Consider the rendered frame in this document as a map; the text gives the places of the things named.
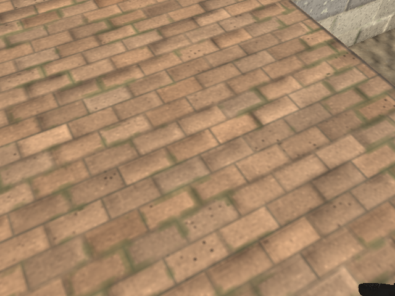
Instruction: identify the robot right hand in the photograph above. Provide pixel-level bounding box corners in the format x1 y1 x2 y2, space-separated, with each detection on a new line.
358 283 395 296

